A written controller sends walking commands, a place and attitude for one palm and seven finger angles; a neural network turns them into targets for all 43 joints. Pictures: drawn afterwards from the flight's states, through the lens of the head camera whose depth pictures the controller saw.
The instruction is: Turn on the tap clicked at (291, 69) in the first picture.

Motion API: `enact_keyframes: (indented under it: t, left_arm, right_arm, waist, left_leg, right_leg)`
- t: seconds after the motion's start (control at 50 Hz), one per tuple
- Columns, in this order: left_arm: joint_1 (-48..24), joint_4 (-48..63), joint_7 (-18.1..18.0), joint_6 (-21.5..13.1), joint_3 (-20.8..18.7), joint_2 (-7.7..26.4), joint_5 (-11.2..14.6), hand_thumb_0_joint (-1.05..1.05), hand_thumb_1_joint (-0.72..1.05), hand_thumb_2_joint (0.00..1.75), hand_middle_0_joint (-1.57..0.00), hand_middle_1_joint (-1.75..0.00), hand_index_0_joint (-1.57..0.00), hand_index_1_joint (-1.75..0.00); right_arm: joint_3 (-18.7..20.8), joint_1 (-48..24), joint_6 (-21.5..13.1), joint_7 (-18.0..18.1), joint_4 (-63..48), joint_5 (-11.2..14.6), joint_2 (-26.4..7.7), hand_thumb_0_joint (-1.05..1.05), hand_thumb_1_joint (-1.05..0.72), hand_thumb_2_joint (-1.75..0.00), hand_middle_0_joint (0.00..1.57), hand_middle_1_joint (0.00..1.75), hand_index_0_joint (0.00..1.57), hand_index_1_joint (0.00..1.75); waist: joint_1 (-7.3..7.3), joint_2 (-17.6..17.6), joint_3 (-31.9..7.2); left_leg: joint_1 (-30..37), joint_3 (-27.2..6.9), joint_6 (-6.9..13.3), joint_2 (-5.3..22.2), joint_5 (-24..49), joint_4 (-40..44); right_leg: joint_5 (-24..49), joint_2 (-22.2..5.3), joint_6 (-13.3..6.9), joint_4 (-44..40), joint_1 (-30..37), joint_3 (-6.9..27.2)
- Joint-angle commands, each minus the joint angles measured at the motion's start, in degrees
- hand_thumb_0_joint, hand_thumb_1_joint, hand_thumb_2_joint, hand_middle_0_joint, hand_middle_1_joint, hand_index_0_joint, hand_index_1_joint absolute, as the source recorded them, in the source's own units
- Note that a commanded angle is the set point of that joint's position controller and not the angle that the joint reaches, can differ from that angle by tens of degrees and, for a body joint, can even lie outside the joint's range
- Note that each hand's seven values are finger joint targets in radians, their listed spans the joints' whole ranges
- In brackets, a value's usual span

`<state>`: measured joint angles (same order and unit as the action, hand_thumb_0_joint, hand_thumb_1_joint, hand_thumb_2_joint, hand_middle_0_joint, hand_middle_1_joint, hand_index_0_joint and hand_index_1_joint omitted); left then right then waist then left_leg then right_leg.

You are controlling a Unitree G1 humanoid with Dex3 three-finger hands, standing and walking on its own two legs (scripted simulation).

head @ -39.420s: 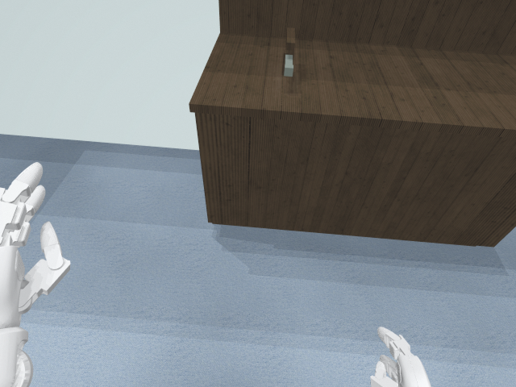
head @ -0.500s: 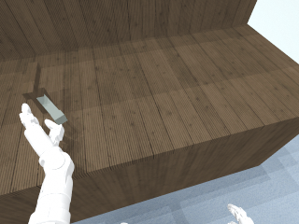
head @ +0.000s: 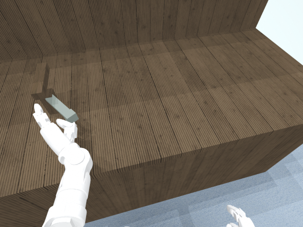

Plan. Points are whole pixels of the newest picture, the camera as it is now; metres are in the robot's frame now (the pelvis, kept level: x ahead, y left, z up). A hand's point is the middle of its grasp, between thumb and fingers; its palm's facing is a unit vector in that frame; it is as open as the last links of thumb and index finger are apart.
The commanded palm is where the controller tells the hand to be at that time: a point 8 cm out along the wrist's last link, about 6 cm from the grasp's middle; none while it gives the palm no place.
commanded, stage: push the lever round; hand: left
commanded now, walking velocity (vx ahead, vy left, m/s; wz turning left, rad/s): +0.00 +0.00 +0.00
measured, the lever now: (70, 116) +0.39 +0.25 +0.06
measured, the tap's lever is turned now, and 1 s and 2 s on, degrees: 35 64 76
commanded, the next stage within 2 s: lift the hand up off the lever in 1.14 s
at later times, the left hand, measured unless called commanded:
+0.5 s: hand (90, 113) +0.41 +0.20 +0.05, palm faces +0.80 -0.59 -0.09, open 7.6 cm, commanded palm +0.36 +0.21 +0.05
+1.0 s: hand (88, 109) +0.43 +0.21 +0.05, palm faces +0.83 -0.54 -0.10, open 7.7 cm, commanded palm +0.39 +0.22 +0.05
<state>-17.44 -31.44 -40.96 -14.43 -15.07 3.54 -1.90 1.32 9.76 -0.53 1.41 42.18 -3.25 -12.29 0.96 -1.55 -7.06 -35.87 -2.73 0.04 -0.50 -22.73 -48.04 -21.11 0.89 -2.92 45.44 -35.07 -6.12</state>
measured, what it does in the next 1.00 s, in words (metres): stands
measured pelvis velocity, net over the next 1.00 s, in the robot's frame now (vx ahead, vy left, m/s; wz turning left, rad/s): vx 0.00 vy -0.01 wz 0.00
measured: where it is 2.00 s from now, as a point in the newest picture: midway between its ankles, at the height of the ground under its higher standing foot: outside the picture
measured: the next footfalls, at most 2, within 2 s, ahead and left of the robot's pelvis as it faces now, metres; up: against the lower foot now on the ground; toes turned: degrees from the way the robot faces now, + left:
none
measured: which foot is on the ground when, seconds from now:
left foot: down 0.00-1.00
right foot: down 0.00-1.00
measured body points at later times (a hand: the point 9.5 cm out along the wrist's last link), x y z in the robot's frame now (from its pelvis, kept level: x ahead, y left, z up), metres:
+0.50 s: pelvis -0.01 +0.00 -0.01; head +0.04 +0.00 +0.44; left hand +0.36 +0.23 +0.06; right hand +0.11 -0.24 -0.13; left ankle +0.01 +0.12 -0.70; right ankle +0.01 -0.09 -0.70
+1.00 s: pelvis +0.00 -0.01 -0.01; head +0.06 -0.01 +0.44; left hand +0.38 +0.23 +0.06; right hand +0.09 -0.27 -0.13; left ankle +0.01 +0.12 -0.70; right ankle +0.01 -0.09 -0.70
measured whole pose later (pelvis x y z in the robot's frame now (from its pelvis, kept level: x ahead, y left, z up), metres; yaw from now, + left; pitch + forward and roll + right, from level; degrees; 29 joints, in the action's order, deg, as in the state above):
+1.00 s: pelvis +0.00 -0.01 -0.01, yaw +0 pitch +15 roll -1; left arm -35.1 -49.2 -50.7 -14.3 -23.3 5.2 -7.4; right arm 2.7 12.9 0.7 -1.4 44.9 -5.9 -12.3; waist 4.5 -1.2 -8.9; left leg -41.3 -3.3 -1.0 0.6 -23.1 -49.5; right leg -21.4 1.9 -4.1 46.8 -40.5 -6.7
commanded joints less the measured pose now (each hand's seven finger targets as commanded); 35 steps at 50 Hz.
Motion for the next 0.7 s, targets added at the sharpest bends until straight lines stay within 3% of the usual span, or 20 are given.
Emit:
enact_keyframes:
  t: [0.0, 0.04, 0.06, 0.08, 0.2, 0.26, 0.32, 0.36, 0.38, 0.42, 0.44, 0.46, 0.48, 0.54, 0.56, 0.58, 0.6, 0.64, 0.66, 0.68]
  left_arm:
    - [-21.5, 12.9, -1.6, -4.0, 3.5, 4.7, -2.9, 0.00, 0.90, 0.90, -0.15, -0.15, -0.15, -0.15]
    - [-21.9, 11.2, -2.6, -3.5, 3.1, 4.5, -3.0, 0.00, 0.90, 0.90, -0.15, -0.15, -0.15, -0.15]
    - [-22.0, 11.1, -3.1, -3.4, 1.1, 6.3, -3.4, 0.00, 0.90, 0.90, -0.15, -0.15, -0.15, -0.15]
    - [-23.2, 10.9, -3.2, -3.1, 4.3, 3.2, -3.6, 0.00, 0.90, 0.90, -0.15, -0.15, -0.15, -0.15]
    - [-30.6, 5.9, -5.7, -2.3, 3.7, 3.2, -4.4, 0.00, 0.90, 0.90, -0.15, -0.15, -0.15, -0.15]
    - [-30.7, 4.0, -7.2, -2.1, 0.7, 4.9, -5.0, 0.00, 0.90, 0.90, -0.15, -0.15, -0.15, -0.15]
    - [-36.1, 1.3, -8.1, -1.6, 2.7, 2.7, -5.5, 0.00, 0.90, 0.90, -0.15, -0.15, -0.15, -0.15]
    - [-35.4, -1.0, -9.4, -1.3, -1.9, 6.3, -6.1, 0.00, 0.90, 0.90, -0.15, -0.15, -0.15, -0.15]
    - [-36.3, -0.8, -9.5, -1.1, -0.1, 4.2, -6.2, 0.00, 0.90, 0.90, -0.15, -0.15, -0.15, -0.15]
    - [-37.7, -3.3, -10.0, -0.5, -0.7, 4.0, -6.3, 0.00, 0.90, 0.90, -0.15, -0.15, -0.15, -0.15]
    - [-39.0, -3.5, -10.5, -0.6, -1.6, 5.1, -6.6, 0.00, 0.90, 0.90, -0.15, -0.15, -0.15, -0.15]
    - [-37.2, -4.8, -11.1, -0.3, -4.6, 7.2, -6.9, 0.00, 0.90, 0.90, -0.15, -0.15, -0.15, -0.15]
    - [-38.3, -4.0, -11.1, -0.3, -3.1, 5.7, -6.8, 0.00, 0.90, 0.90, -0.15, -0.15, -0.15, -0.15]
    - [-38.4, -3.8, -11.3, -0.4, -3.7, 6.2, -7.3, 0.00, 0.90, 0.90, -0.15, -0.15, -0.15, -0.15]
    - [-36.3, -4.8, -11.4, -0.3, -6.5, 9.0, -7.8, 0.00, 0.90, 0.90, -0.15, -0.15, -0.15, -0.15]
    - [-38.4, -3.5, -11.2, -0.6, -3.9, 6.7, -7.9, 0.00, 0.90, 0.90, -0.15, -0.15, -0.15, -0.15]
    - [-38.1, -3.9, -11.0, -0.7, -3.7, 6.4, -7.9, 0.00, 0.90, 0.90, -0.15, -0.15, -0.15, -0.15]
    - [-38.4, -3.8, -11.0, -1.0, -4.5, 7.5, -8.1, 0.00, 0.90, 0.90, -0.15, -0.15, -0.15, -0.15]
    - [-37.0, -4.5, -11.2, -0.9, -6.9, 9.9, -8.2, 0.00, 0.90, 0.90, -0.15, -0.15, -0.15, -0.15]
    - [-38.0, -4.4, -10.8, -0.9, -5.1, 8.2, -7.8, 0.00, 0.90, 0.90, -0.15, -0.15, -0.15, -0.15]
  right_arm:
    - [2.8, -2.6, -1.9, 0.2, -6.6, -0.1, -7.0, 0.00, -0.90, -0.90, 0.20, 0.30, 0.20, 0.30]
    - [2.8, -2.6, -1.9, -0.1, -6.3, -0.3, -7.0, 0.00, -0.90, -0.90, 0.20, 0.30, 0.20, 0.30]
    - [2.9, -2.8, -1.6, 0.1, -5.9, -0.3, -7.1, 0.00, -0.90, -0.90, 0.20, 0.30, 0.20, 0.30]
    - [2.7, -3.1, -1.6, -0.2, -6.3, -0.4, -6.8, 0.00, -0.90, -0.90, 0.20, 0.30, 0.20, 0.30]
    - [2.5, -3.6, -1.6, -0.4, -5.1, -0.7, -6.6, 0.00, -0.90, -0.90, 0.20, 0.30, 0.20, 0.30]
    - [2.7, -3.2, -1.4, -0.5, -4.5, -1.2, -6.7, 0.00, -0.90, -0.90, 0.20, 0.30, 0.20, 0.30]
    - [2.3, -2.8, -1.2, -0.9, -4.2, -1.5, -6.2, 0.00, -0.90, -0.90, 0.20, 0.30, 0.20, 0.30]
    - [2.7, -2.3, -1.0, -0.8, -3.6, -1.8, -6.6, 0.00, -0.90, -0.90, 0.20, 0.30, 0.20, 0.30]
    - [2.5, -1.9, -0.9, -1.2, -4.1, -2.0, -6.3, 0.00, -0.90, -0.90, 0.20, 0.30, 0.20, 0.30]
    - [2.5, -1.4, -0.9, -1.6, -3.9, -2.2, -6.2, 0.00, -0.90, -0.90, 0.20, 0.30, 0.20, 0.30]
    - [2.5, -1.0, -0.7, -1.7, -3.6, -2.3, -6.4, 0.00, -0.90, -0.90, 0.20, 0.30, 0.20, 0.30]
    - [2.8, -0.6, -0.6, -1.6, -3.3, -2.5, -6.7, 0.00, -0.90, -0.90, 0.20, 0.30, 0.20, 0.30]
    - [2.7, -0.4, -0.5, -1.9, -3.9, -2.5, -6.4, 0.00, -0.90, -0.90, 0.20, 0.30, 0.20, 0.30]
    - [3.0, 0.8, -0.4, -2.4, -4.0, -2.7, -6.4, 0.00, -0.90, -0.90, 0.20, 0.30, 0.20, 0.30]
    - [3.3, 1.1, -0.2, -2.2, -3.6, -2.7, -6.7, 0.00, -0.90, -0.90, 0.20, 0.30, 0.20, 0.30]
    - [3.1, 1.4, 0.0, -2.5, -4.0, -2.6, -6.4, 0.00, -0.90, -0.90, 0.20, 0.30, 0.20, 0.30]
    - [3.2, 1.4, -0.1, -2.6, -4.0, -2.7, -6.3, 0.00, -0.90, -0.90, 0.20, 0.30, 0.20, 0.30]
    - [3.3, 1.8, -0.1, -2.6, -4.0, -2.6, -6.4, 0.00, -0.90, -0.90, 0.20, 0.30, 0.20, 0.30]
    - [3.5, 1.9, -0.1, -2.3, -3.6, -2.7, -6.7, 0.00, -0.90, -0.90, 0.20, 0.30, 0.20, 0.30]
    - [3.3, 2.0, -0.1, -2.4, -4.1, -2.5, -6.4, 0.00, -0.90, -0.90, 0.20, 0.30, 0.20, 0.30]
  waist:
    - [1.20, -0.1, -17.6]
    - [1.14, 1.1, -17.2]
    - [0.70, 0.7, -16.6]
    - [1.55, 0.4, -16.4]
    - [2.49, 1.6, -15.0]
    - [1.34, 0.2, -17.1]
    - [2.80, 0.4, -16.6]
    - [1.78, 0.8, -17.7]
    - [2.49, 0.6, -19.1]
    - [2.59, 1.2, -18.9]
    - [2.66, 1.1, -19.1]
    - [1.64, 1.9, -19.7]
    - [2.60, 1.5, -20.6]
    - [2.45, 3.2, -22.4]
    - [1.53, 2.8, -22.3]
    - [2.68, 1.6, -22.1]
    - [2.61, 2.4, -21.4]
    - [2.75, 2.9, -21.5]
    - [2.06, 2.4, -20.7]
    - [3.09, 3.4, -20.6]
  left_leg:
    - [7.9, -0.2, -0.3, 0.7, 16.2, 5.1]
    - [7.0, -0.2, -0.2, 0.7, 15.5, 5.0]
    - [6.8, -0.6, -0.5, 0.8, 15.5, 5.4]
    - [6.9, -0.3, -0.4, 0.8, 14.7, 5.4]
    - [5.0, -0.8, -0.4, 0.8, 9.2, 5.6]
    - [5.0, -0.9, -0.9, 0.7, 10.2, 5.6]
    - [4.0, -0.3, -0.5, 0.6, 8.5, 5.0]
    - [3.3, -0.6, -0.5, 0.6, 9.2, 4.8]
    - [3.8, -0.3, -0.5, 0.5, 10.9, 4.5]
    - [2.8, 0.1, -0.3, 0.5, 11.0, 3.9]
    - [2.6, 0.0, -0.4, 0.5, 11.4, 3.8]
    - [2.0, -0.1, -0.3, 0.4, 11.9, 3.8]
    - [2.5, 0.3, -0.2, 0.4, 13.1, 3.4]
    - [2.1, 1.0, 0.2, 0.4, 15.1, 2.5]
    - [1.6, 0.7, 0.0, 0.5, 15.0, 2.7]
    - [2.3, 1.0, 0.1, 0.5, 15.7, 2.7]
    - [1.9, 1.2, 0.3, 0.5, 15.0, 2.5]
    - [1.4, 1.3, 0.6, 0.5, 14.3, 2.6]
    - [0.9, 1.2, 0.6, 0.4, 14.0, 2.8]
    - [0.4, 1.5, 0.9, 0.2, 13.1, 2.8]
  right_leg:
    - [14.2, -1.5, 1.0, -5.6, 9.5, 3.4]
    - [13.6, -1.4, 1.0, -5.8, 9.3, 3.4]
    - [12.9, -1.3, 0.9, -5.8, 9.3, 3.3]
    - [12.0, -1.4, 1.0, -5.7, 8.4, 3.1]
    - [6.0, -1.4, 1.1, -6.4, 5.7, 2.9]
    - [6.4, -1.1, 0.8, -5.8, 6.2, 2.7]
    - [5.3, -1.4, 1.1, -6.0, 5.0, 2.8]
    - [5.8, -1.1, 0.9, -5.8, 5.6, 2.8]
    - [7.3, -1.3, 1.0, -5.4, 6.0, 2.6]
    - [7.7, -1.4, 1.2, -5.6, 5.8, 2.8]
    - [8.2, -1.4, 1.1, -5.5, 6.1, 2.8]
    - [9.0, -1.0, 1.0, -5.4, 6.7, 2.9]
    - [10.7, -1.3, 1.2, -5.0, 7.0, 2.9]
    - [14.8, -1.5, 1.4, -4.9, 8.9, 3.3]
    - [14.7, -1.3, 1.3, -4.8, 9.2, 3.5]
    - [15.6, -1.5, 1.4, -4.6, 8.8, 3.5]
    - [15.2, -1.5, 1.5, -4.9, 8.6, 3.5]
    - [15.4, -1.6, 1.6, -5.4, 9.4, 3.9]
    - [15.3, -1.4, 1.6, -5.7, 9.7, 4.2]
    - [15.1, -1.8, 2.0, -5.9, 10.0, 4.4]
